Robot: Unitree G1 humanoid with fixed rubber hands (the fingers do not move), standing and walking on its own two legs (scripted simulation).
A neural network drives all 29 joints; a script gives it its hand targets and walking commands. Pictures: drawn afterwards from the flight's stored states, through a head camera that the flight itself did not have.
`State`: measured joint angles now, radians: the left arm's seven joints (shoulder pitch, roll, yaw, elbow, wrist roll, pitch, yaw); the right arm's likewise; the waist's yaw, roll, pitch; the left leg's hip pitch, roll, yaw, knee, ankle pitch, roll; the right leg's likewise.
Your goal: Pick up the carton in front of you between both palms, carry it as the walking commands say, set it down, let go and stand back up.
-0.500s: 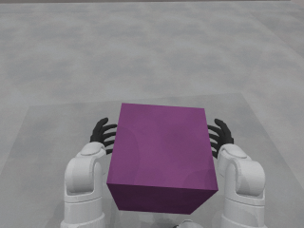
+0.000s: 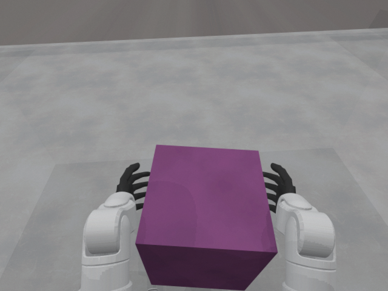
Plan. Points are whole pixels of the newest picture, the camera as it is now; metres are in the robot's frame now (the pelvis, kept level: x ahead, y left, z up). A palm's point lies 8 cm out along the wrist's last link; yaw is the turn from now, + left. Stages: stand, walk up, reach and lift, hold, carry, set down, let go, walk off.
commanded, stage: carry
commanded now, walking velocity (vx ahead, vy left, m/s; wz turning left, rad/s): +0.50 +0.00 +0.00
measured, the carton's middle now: (202, 220) +0.27 +0.00 +0.01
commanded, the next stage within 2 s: none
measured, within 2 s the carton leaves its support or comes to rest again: neither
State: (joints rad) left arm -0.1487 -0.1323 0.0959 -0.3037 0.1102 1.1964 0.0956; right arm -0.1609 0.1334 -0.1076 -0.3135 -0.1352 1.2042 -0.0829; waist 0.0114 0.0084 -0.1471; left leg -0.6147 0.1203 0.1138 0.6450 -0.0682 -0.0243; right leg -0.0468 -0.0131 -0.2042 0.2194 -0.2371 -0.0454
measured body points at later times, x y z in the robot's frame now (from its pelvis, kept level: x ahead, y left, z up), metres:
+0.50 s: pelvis +0.32 +0.03 +0.00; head +0.31 +0.05 +0.45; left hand +0.60 +0.17 +0.08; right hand +0.59 -0.13 +0.08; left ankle +0.25 +0.13 -0.75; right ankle +0.44 -0.13 -0.70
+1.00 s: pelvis +0.61 -0.01 +0.00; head +0.63 -0.03 +0.45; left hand +0.90 +0.13 +0.08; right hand +0.90 -0.17 +0.08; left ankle +0.71 +0.11 -0.73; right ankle +0.58 -0.10 -0.75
